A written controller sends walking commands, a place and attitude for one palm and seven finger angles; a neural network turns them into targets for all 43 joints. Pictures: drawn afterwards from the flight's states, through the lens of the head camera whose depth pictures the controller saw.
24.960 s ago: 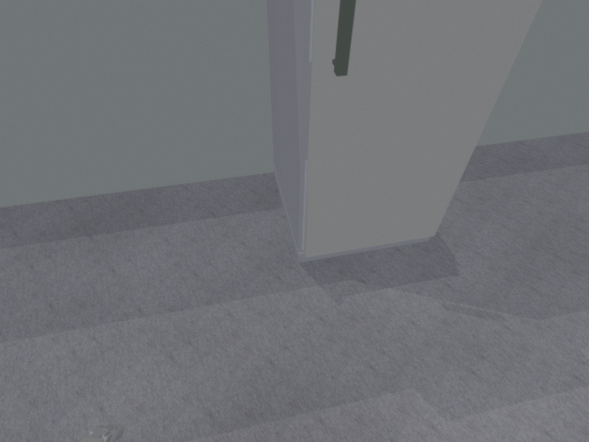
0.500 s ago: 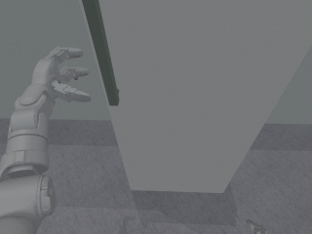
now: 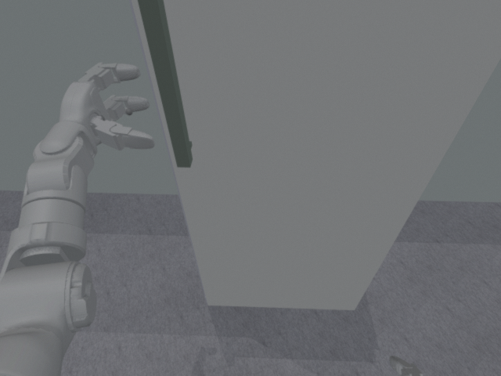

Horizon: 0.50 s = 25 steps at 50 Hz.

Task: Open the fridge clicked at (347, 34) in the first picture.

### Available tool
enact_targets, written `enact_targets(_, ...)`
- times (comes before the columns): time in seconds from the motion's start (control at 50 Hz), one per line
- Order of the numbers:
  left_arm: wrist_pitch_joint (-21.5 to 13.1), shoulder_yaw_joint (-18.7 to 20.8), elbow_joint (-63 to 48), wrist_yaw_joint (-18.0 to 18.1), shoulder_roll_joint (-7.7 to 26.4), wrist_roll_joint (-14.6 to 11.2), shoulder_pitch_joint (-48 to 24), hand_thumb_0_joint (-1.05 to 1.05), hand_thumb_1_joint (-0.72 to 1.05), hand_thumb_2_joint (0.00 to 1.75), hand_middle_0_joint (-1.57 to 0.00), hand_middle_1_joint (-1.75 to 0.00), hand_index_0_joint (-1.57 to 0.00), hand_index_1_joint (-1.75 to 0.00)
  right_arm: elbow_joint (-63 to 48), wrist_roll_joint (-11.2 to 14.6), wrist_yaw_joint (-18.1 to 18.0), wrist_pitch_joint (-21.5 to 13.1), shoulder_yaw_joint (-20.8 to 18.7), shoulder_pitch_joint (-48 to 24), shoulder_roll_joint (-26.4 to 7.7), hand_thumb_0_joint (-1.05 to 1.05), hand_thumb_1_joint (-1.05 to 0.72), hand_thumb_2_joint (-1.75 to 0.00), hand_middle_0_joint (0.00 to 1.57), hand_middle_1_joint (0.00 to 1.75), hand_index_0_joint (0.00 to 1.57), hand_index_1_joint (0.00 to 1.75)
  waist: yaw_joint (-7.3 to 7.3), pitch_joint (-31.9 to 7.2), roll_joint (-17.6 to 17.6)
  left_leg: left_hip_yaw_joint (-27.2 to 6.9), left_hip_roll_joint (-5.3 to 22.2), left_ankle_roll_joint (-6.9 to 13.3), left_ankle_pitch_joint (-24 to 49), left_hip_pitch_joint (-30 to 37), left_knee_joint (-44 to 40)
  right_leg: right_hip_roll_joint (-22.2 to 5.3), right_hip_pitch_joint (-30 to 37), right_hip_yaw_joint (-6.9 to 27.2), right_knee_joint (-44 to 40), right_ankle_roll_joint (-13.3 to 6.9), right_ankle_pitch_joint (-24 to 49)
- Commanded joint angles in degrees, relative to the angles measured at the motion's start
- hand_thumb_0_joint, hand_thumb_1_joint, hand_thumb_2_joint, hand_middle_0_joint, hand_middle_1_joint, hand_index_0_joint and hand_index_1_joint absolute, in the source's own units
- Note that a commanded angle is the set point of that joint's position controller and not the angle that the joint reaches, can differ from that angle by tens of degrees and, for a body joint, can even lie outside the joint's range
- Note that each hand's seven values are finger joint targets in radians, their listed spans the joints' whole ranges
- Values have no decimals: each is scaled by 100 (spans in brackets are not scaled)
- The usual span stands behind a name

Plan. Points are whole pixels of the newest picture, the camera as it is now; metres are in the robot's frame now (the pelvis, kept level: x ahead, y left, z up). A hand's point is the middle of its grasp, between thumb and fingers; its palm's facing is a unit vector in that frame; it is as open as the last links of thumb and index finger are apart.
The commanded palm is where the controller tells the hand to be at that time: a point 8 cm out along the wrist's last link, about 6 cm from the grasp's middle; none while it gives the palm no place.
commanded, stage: move the hooked fingers beside the handle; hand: left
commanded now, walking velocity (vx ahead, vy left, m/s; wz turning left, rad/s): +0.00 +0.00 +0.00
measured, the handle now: (169, 69) +0.50 +0.14 +0.27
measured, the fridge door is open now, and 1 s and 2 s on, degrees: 0 0 0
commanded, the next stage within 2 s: feel for the door with the fingertips in 0.06 s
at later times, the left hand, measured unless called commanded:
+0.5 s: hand (158, 113) +0.44 +0.16 +0.23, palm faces -0.02 -1.00 +0.01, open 14.0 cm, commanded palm +0.42 +0.21 +0.23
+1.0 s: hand (161, 105) +0.45 +0.16 +0.23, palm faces +0.01 -1.00 +0.00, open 13.8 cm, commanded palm +0.44 +0.21 +0.23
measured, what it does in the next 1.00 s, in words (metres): stands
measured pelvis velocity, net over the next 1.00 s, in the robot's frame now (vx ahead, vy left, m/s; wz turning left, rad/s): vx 0.01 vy -0.01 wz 0.00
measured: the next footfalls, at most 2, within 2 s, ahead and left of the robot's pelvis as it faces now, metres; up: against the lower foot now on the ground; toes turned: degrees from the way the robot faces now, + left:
none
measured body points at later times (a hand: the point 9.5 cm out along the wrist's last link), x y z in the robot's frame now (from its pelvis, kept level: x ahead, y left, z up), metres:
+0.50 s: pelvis +0.00 +0.00 +0.00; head +0.00 -0.01 +0.45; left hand +0.43 +0.21 +0.23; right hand +0.12 -0.25 -0.11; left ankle +0.04 +0.11 -0.74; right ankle -0.04 -0.09 -0.74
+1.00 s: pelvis +0.01 -0.01 +0.00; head +0.00 -0.02 +0.45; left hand +0.45 +0.21 +0.24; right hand +0.12 -0.27 -0.11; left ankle +0.04 +0.11 -0.74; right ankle -0.04 -0.09 -0.74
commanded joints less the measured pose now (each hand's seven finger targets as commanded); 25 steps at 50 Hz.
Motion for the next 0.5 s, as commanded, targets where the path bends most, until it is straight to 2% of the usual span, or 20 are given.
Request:
enact_targets(0.0,-185,75,-758,18,1195,-19,-2812,0,-50,30,-30,-120,-30,-120,-725,6,-52,-254,-357,-287,-796,0,-90,-90,20,30,20,30,-77,-1207,89,-461,-34,210,618,1441,-122,-34,-978,275,-463,45,1329)
enact_targets(0.02,-268,93,-814,32,1195,-63,-2792,0,-50,30,-30,-120,-30,-120,-746,4,-49,-262,-376,-250,-799,0,-90,-90,20,30,20,30,-85,-1318,-168,-441,-43,239,713,1454,-92,-40,-829,266,-472,53,1435)
enact_targets(0.04,-340,209,-958,29,1350,-66,-2859,0,-50,30,-30,-120,-30,-120,-770,-6,-46,-273,-385,-283,-819,0,-90,-90,20,30,20,30,-47,-1456,-59,-441,-35,236,763,1511,-84,-32,-806,302,-440,56,1518)
enact_targets(0.06,-446,204,-1144,28,1363,-86,-3092,0,-50,30,-30,-120,-30,-120,-771,-19,-48,-290,-381,-260,-815,0,-90,-90,20,30,20,30,-86,-1615,-105,-471,-33,233,833,1604,-88,-25,-752,295,-413,52,1571)
enact_targets(0.08,-537,350,-1211,37,1480,-100,-3017,0,-50,30,-30,-120,-30,-120,-786,-27,-45,-307,-393,-257,-806,0,-90,-90,20,30,20,30,-34,-1710,-158,-465,-25,239,911,1662,-70,-13,-689,304,-398,50,1642)
enact_targets(0.1,-627,309,-1399,19,1412,-127,-3063,0,-50,30,-30,-120,-30,-120,-813,-34,-39,-332,-382,-277,-795,0,-90,-90,20,30,20,30,-33,-1831,-116,-456,-29,237,962,1733,-68,-13,-640,307,-378,56,1702)
enact_targets(0.12,-735,459,-1488,43,1612,-145,-2991,0,-50,30,-30,-120,-30,-120,-815,-36,-44,-330,-388,-261,-804,0,-90,-90,20,30,20,30,10,-1950,-231,-454,-16,249,1075,1745,-53,-21,-478,294,-367,48,1769)
enact_targets(0.14,-764,362,-1565,41,1503,-123,-3086,0,-50,30,-30,-120,-30,-120,-813,-31,-37,-349,-371,-303,-807,0,-90,-90,20,30,20,30,-7,-1908,-72,-456,-13,250,1145,1815,-55,-5,-556,316,-344,49,1863)
enact_targets(0.16,-751,311,-1532,54,1377,-119,-3093,0,-50,30,-30,-120,-30,-120,-790,-33,-32,-367,-376,-288,-781,0,-90,-90,20,30,20,30,-25,-1884,-80,-446,-18,250,1128,1848,-44,2,-626,310,-356,61,1852)
enact_targets(0.18,-700,168,-1405,62,1207,-101,-3072,0,-50,30,-30,-120,-30,-120,-749,-21,-32,-362,-370,-284,-778,0,-90,-90,20,30,20,30,-54,-1689,71,-441,-4,233,1088,1824,-47,6,-767,290,-356,51,1776)
enact_targets(0.2,-627,154,-1305,88,1153,-97,-3057,0,-50,30,-30,-120,-30,-120,-726,-17,-16,-366,-376,-260,-769,0,-90,-90,20,30,20,30,-57,-1525,140,-441,-3,218,932,1766,-65,20,-899,272,-402,55,1592)
enact_targets(0.24,-491,241,-1167,162,1240,-58,-2904,0,-50,30,-30,-120,-30,-120,-717,-17,-9,-349,-384,-266,-794,0,-90,-90,20,30,20,30,-12,-1425,54,-400,-17,235,901,1605,-77,7,-814,282,-418,56,1624)
enact_targets(0.28,-368,130,-1264,215,1070,-16,-2844,0,-50,30,-30,-120,-30,-120,-760,-13,15,-337,-379,-286,-757,0,-90,-90,20,30,20,30,23,-1448,179,-429,-22,204,930,1619,-89,3,-831,263,-387,38,1607)
enact_targets(0.3,-338,-52,-1430,237,855,-23,-2961,0,-50,30,-30,-120,-30,-120,-780,-12,29,-342,-381,-313,-748,0,-90,-90,20,30,20,30,-29,-1506,312,-428,-18,198,979,1724,-75,4,-892,261,-378,37,1630)
enact_targets(0.32,-344,-8,-1443,287,854,-36,-2846,0,-50,30,-30,-120,-30,-120,-786,-27,30,-336,-401,-275,-737,0,-90,-90,20,30,20,30,-12,-1558,25,-430,-6,213,1089,1707,-56,6,-752,219,-381,36,1696)
enact_targets(0.34,-332,22,-1577,312,884,-38,-2871,0,-50,30,-30,-120,-30,-120,-800,-31,46,-336,-395,-324,-761,0,-90,-90,20,30,20,30,15,-1590,97,-450,-1,204,1097,1731,-67,22,-781,243,-359,33,1723)
enact_targets(0.38,-299,-10,-1608,365,761,-79,-2920,0,-50,30,-30,-120,-30,-120,-787,-39,48,-322,-395,-326,-737,0,-90,-90,20,30,20,30,-16,-1580,-85,-452,2,207,1049,1734,-85,35,-794,233,-374,48,1694)
enact_targets(0.42,-350,181,-1813,429,933,-102,-2794,0,-50,30,-30,-120,-30,-120,-825,-67,52,-319,-400,-335,-741,0,-90,-90,20,30,20,30,68,-1776,-270,-411,-13,229,1204,1716,-64,21,-525,243,-348,49,1875)
enact_targets(0.46,-317,67,-1846,487,736,-76,-2808,0,-50,30,-30,-120,-30,-120,-823,-51,62,-305,-377,-444,-691,0,-90,-90,20,30,20,30,62,-1656,-210,-391,-22,223,1191,1707,-69,20,-599,259,-322,58,1923)
enact_targets(0.48,-307,-138,-1942,517,494,-71,-2983,0,-50,30,-30,-120,-30,-120,-805,-54,71,-309,-371,-440,-674,0,-90,-90,20,30,20,30,-1,-1623,-193,-393,-20,225,1200,1760,-60,28,-689,250,-326,68,1924)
